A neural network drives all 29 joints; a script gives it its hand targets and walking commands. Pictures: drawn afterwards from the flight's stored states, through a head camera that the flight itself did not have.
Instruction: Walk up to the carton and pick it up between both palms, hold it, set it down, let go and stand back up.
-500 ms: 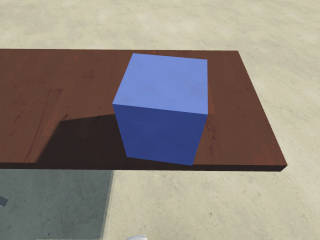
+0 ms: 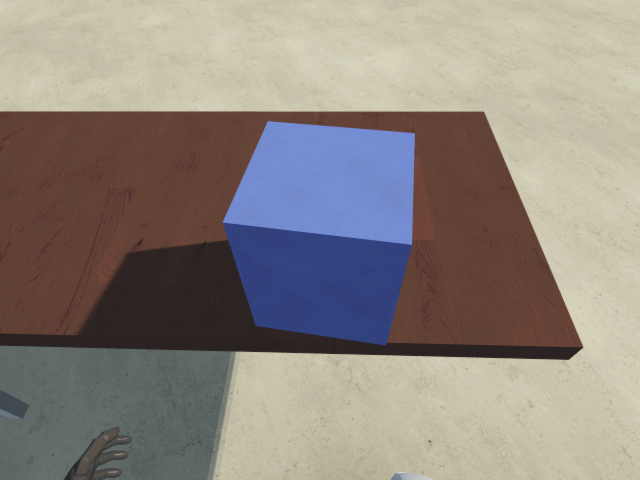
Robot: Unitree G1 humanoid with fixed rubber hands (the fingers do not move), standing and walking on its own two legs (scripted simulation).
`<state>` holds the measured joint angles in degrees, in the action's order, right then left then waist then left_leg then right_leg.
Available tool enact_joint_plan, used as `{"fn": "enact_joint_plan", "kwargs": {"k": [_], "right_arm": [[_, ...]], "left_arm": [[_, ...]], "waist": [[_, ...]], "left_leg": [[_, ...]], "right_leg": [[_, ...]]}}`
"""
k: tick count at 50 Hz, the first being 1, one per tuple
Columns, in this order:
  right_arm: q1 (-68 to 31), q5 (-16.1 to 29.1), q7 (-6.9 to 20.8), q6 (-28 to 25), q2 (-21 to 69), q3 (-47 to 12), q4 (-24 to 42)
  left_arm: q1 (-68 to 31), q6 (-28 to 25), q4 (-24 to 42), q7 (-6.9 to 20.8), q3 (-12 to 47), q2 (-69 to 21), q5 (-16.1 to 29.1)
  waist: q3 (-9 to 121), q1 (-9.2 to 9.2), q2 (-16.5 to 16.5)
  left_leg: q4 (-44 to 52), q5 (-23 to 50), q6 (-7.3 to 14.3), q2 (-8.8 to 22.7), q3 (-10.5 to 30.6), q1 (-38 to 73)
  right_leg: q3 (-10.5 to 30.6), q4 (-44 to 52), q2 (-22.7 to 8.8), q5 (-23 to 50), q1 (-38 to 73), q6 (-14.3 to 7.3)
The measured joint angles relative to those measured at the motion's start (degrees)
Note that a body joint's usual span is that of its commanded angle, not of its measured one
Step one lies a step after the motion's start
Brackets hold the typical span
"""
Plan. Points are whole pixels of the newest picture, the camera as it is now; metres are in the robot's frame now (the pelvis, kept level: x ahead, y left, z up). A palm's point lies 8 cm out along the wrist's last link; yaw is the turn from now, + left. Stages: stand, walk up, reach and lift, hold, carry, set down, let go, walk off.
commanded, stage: walk up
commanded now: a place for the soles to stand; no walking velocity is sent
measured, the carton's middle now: (329, 237) +0.45 +0.00 +0.02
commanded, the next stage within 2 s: none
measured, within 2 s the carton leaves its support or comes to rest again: neither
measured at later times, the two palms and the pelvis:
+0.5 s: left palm out of the picture +0.12 +0.31 -0.07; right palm out of the picture +0.06 -0.30 -0.09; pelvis -0.01 +0.00 +0.00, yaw +0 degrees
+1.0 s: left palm (88, 462) +0.17 +0.31 -0.08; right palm out of the picture +0.12 -0.30 -0.09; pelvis +0.04 +0.01 +0.01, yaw +0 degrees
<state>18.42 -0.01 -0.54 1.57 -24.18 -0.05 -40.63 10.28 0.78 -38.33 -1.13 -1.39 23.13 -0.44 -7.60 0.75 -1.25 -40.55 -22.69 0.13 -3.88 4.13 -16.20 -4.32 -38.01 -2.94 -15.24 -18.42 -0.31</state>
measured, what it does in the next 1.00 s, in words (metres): stands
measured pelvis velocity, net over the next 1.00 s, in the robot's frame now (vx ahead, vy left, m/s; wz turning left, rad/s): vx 0.04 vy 0.01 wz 0.00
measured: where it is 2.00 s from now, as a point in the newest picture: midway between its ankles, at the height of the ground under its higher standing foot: outside the picture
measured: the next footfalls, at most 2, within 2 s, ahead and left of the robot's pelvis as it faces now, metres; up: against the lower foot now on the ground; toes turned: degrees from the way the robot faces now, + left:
none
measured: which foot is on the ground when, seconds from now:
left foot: down 0.00-1.00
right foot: down 0.00-1.00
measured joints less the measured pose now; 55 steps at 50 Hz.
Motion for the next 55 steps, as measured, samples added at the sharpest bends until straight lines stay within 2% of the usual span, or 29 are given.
{"fn": "enact_joint_plan", "kwargs": {"k": [3, 26, 55], "right_arm": [[-0.01, 0.00, 0.57, 0.00, 0.13, 0.00, 0.00], [-0.05, 0.00, 1.79, -0.41, 0.19, 0.01, -0.01], [-0.99, 0.00, 1.20, -2.85, 0.19, 0.02, -0.01]], "left_arm": [[-0.17, 0.12, -0.01, 0.00, -0.07, 0.01, 0.16], [0.70, -0.03, -0.01, 0.43, -0.28, 0.02, 0.63], [-0.28, -1.09, -0.01, 1.07, -0.28, 0.02, 0.61]], "waist": [[-0.01, 0.01, -0.29], [-0.01, 0.01, 0.61], [0.60, 0.01, 0.92]], "left_leg": [[0.74, 4.88, 1.18, 0.00, -0.05, 0.12], [1.45, 4.50, 1.51, -0.01, 0.04, 0.05], [3.23, 1.30, 1.91, 0.00, 0.15, 0.30]], "right_leg": [[-0.04, -0.12, 0.02, 0.16, 0.05, 0.00], [-0.04, 0.78, 0.07, 0.46, 0.05, 0.00], [-0.04, 2.16, 0.10, -2.31, 0.05, 0.39]]}}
